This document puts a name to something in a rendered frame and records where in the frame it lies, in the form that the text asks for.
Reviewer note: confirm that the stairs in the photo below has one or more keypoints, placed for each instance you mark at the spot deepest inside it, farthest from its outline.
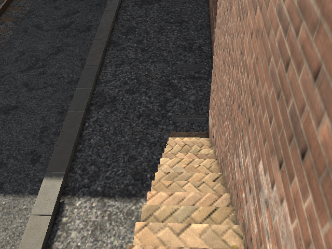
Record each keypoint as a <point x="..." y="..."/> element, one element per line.
<point x="188" y="206"/>

